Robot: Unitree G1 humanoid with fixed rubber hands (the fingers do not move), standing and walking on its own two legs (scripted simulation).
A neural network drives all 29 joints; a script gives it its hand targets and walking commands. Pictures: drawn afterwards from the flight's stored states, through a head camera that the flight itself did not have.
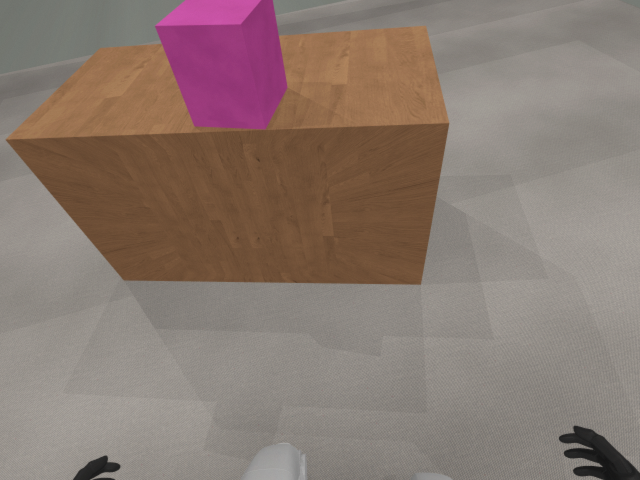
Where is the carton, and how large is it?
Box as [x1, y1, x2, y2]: [155, 0, 287, 128]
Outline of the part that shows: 185,0 156,24 155,27 194,125 265,128 287,87 272,0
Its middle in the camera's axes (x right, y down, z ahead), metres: -0.23 -0.44 +0.97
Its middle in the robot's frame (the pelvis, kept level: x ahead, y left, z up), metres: +1.02 +0.27 +0.06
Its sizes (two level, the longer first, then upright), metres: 0.210 0.200 0.250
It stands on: a pedestal, 0.69 m high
